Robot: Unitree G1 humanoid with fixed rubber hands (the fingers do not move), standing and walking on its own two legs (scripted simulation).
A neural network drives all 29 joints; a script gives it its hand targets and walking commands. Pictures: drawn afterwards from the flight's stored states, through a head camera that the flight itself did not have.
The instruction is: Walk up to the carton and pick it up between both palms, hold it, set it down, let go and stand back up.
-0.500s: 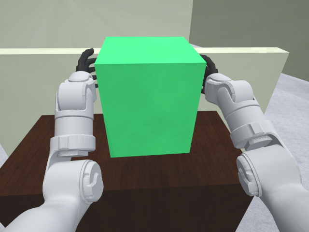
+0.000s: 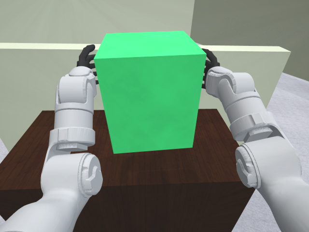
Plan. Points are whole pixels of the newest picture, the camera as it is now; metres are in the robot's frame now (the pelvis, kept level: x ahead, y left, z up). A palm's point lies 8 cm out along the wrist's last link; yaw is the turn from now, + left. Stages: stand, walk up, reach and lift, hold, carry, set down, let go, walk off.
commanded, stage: hold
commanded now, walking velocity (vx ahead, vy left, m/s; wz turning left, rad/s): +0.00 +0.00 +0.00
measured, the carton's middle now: (149, 90) +0.40 +0.02 +0.25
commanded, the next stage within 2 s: none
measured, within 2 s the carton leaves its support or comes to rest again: neither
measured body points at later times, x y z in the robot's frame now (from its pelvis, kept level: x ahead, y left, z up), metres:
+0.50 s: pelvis +0.00 +0.01 +0.00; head -0.10 +0.03 +0.44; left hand +0.38 +0.17 +0.30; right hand +0.38 -0.13 +0.29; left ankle +0.04 +0.12 -0.75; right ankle -0.01 -0.11 -0.75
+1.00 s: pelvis +0.00 +0.01 +0.00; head -0.09 +0.04 +0.44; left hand +0.38 +0.19 +0.29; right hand +0.39 -0.12 +0.29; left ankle +0.04 +0.12 -0.75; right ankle -0.01 -0.11 -0.75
